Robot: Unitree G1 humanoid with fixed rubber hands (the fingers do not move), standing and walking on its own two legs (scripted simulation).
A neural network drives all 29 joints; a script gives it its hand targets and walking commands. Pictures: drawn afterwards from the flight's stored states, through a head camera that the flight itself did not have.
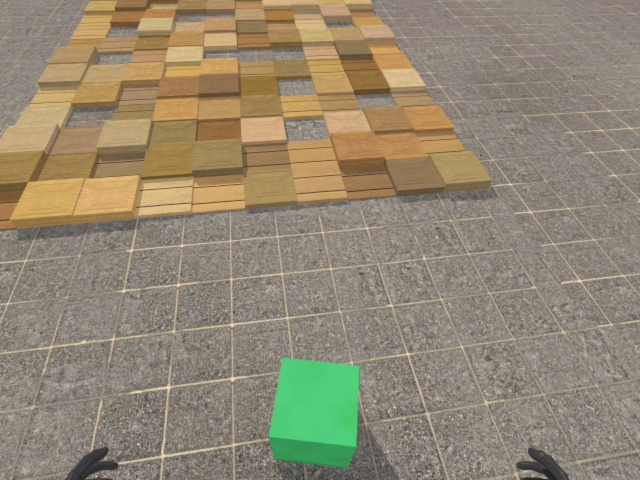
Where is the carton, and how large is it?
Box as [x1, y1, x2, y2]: [269, 358, 358, 467]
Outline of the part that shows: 282,358 269,432 269,439 274,459 346,467 353,453 356,442 358,366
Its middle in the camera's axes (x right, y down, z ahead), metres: -0.02 +0.48 +1.08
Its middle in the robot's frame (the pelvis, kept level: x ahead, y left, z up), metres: +0.39 +0.00 -0.66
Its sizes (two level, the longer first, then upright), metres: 0.210 0.200 0.250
